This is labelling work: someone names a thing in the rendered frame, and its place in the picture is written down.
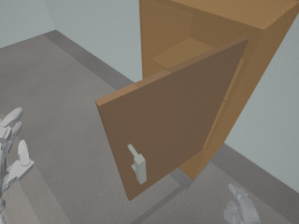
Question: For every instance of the right robot hand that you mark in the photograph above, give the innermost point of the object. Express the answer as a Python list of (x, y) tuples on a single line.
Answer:
[(245, 210)]

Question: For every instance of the cupboard door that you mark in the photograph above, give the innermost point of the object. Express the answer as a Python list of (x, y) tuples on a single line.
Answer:
[(167, 117)]

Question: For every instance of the handle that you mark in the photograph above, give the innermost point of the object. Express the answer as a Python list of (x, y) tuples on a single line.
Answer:
[(140, 165)]

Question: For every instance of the left robot hand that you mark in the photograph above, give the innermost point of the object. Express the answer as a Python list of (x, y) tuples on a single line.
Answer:
[(9, 129)]

